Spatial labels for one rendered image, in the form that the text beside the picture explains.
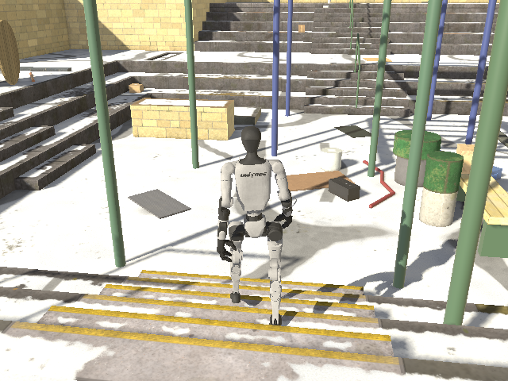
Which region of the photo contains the left robot foot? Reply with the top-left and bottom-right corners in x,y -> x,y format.
230,292 -> 241,303

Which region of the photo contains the robot left forearm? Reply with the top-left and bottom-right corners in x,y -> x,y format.
217,197 -> 230,240

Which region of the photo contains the robot left shin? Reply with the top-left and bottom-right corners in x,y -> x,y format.
230,250 -> 241,294

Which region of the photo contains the right robot hand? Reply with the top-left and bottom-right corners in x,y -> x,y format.
274,212 -> 293,229

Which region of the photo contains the right robot upper arm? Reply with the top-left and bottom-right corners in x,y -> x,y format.
268,160 -> 291,201

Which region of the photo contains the left robot upper arm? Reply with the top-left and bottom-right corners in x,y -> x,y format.
221,161 -> 236,208

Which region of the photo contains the left robot hand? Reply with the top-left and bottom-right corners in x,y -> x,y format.
217,239 -> 237,262

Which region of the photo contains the robot right forearm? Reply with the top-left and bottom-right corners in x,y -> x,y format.
281,189 -> 293,217

